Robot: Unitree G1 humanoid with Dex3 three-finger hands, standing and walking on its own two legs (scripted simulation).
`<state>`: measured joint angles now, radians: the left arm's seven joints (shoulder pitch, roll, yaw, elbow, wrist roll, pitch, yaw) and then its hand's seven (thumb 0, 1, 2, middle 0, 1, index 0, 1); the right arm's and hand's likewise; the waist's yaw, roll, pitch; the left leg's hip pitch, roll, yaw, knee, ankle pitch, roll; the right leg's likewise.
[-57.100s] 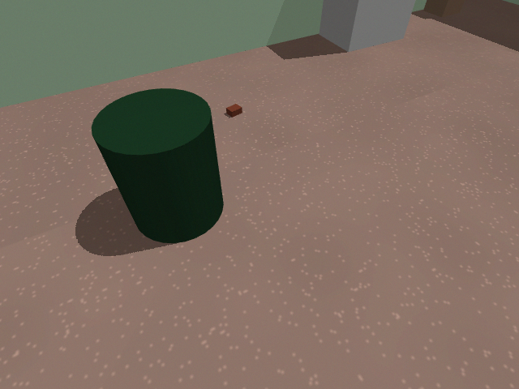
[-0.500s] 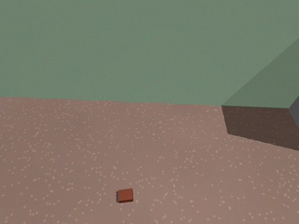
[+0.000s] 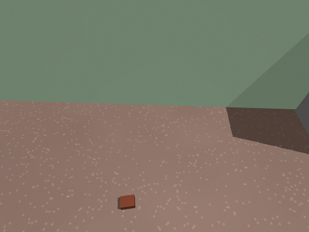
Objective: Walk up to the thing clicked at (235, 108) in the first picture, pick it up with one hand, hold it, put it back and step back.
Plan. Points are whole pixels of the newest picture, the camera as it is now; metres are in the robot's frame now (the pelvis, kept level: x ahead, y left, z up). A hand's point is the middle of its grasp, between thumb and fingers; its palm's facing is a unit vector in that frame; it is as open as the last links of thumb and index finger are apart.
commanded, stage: stand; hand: left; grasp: from above
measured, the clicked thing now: (127, 202) +0.45 +0.21 -0.76
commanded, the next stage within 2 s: step back in 1.28 s
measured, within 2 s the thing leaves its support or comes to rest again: neither
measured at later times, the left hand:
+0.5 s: hand out of the picture +0.08 +0.24 -0.16, palm faces +0.01 -0.94 -0.34, open 7.4 cm
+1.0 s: hand out of the picture +0.09 +0.25 -0.16, palm faces +0.00 -0.94 -0.34, open 7.4 cm
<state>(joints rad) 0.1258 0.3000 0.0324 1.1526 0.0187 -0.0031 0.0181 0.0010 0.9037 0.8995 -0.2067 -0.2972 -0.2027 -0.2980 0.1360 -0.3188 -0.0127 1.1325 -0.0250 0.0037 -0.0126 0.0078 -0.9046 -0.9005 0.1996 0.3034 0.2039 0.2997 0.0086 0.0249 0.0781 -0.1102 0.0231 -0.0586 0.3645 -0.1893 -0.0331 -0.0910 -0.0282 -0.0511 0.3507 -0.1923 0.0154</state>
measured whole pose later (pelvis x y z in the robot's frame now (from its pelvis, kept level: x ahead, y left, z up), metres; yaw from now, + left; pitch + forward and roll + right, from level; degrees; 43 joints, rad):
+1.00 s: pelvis +0.01 +0.00 +0.00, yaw +0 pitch -3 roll +0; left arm 0.10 0.32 0.02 1.14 0.01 -0.01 0.01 0.00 0.90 0.90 -0.21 -0.30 -0.20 -0.30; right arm 0.11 -0.34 0.00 1.14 -0.02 0.00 0.00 0.01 -0.90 -0.90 0.20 0.30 0.20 0.30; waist 0.00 0.01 0.06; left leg -0.10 0.02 -0.05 0.33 -0.19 -0.03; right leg -0.08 -0.03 -0.04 0.33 -0.20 0.02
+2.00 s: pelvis -0.12 +0.05 -0.03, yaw -6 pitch -3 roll +0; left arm 0.15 0.38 0.07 0.90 0.01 0.05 0.01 0.00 0.90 0.90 -0.21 -0.30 -0.20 -0.30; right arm 0.09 -0.35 -0.04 0.85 -0.03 0.03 -0.01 0.01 -0.90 -0.90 0.20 0.30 0.21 0.30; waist -0.01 -0.01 0.21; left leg -0.36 0.01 0.09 0.64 -0.23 0.05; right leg -0.28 0.03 0.07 0.78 -0.46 0.00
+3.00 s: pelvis -0.42 +0.02 -0.01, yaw -4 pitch -1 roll +3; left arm 0.21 0.34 0.07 0.85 0.04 0.05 0.00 0.00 0.90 0.90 -0.21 -0.30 -0.21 -0.30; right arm 0.15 -0.42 -0.05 0.86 0.00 0.06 -0.02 0.01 -0.90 -0.90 0.20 0.30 0.20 0.30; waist 0.02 0.02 0.14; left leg -0.49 -0.12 -0.15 1.14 -0.48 0.00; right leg -0.31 -0.02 0.05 0.62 -0.28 -0.02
